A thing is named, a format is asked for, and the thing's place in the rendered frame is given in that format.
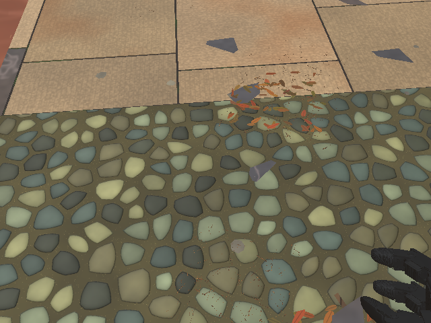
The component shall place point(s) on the right robot hand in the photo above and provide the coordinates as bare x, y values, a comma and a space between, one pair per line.
417, 266

